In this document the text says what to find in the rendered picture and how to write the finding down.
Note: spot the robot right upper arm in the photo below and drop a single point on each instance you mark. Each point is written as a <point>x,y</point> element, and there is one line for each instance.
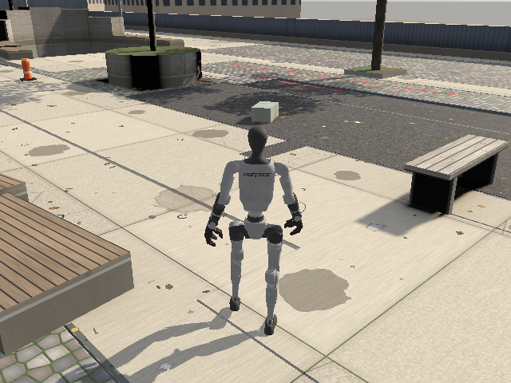
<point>285,180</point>

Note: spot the humanoid robot head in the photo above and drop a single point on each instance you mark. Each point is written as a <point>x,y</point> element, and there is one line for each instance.
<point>257,138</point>

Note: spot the left robot forearm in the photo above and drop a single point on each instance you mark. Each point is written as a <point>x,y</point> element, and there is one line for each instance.
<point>216,213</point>

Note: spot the robot left hand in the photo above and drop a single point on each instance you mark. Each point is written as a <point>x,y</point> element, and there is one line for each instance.
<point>209,234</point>

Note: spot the robot left upper arm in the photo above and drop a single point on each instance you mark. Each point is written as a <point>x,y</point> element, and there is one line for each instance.
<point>231,168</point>

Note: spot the robot right hand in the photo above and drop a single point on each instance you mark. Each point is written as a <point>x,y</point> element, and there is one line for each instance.
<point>290,223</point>

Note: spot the robot left shin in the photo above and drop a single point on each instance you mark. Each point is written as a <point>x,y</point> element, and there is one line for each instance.
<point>235,276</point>

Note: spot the right robot forearm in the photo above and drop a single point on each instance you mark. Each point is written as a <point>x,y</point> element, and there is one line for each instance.
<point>294,210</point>

